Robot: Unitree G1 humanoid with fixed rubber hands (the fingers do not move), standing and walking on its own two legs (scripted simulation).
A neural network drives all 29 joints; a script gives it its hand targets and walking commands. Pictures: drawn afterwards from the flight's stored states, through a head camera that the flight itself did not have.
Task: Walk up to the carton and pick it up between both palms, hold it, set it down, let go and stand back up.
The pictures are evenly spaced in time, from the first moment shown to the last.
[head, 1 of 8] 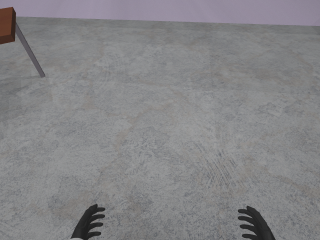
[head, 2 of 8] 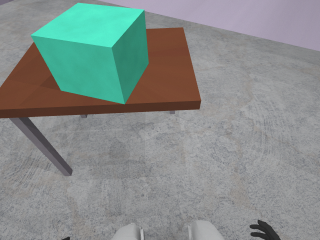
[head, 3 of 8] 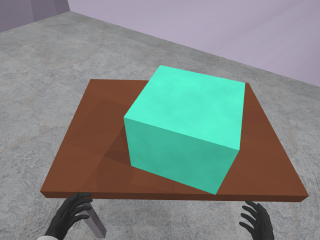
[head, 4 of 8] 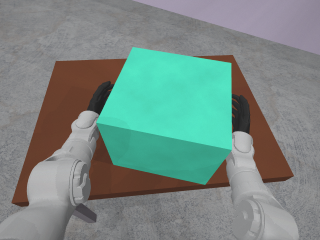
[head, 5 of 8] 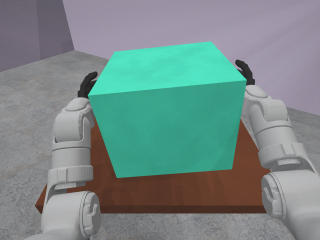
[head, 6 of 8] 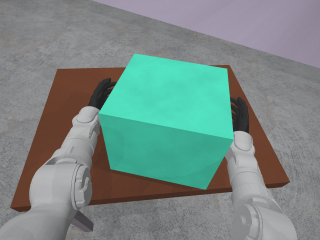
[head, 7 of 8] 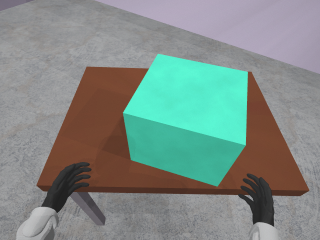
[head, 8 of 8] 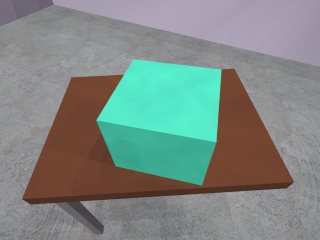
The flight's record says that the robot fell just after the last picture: no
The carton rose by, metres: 0.20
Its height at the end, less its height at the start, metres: +0.00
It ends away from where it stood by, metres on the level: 0.00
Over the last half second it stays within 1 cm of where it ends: yes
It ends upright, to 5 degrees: yes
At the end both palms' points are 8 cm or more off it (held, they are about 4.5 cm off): yes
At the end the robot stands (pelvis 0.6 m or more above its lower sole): yes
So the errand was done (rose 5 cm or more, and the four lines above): yes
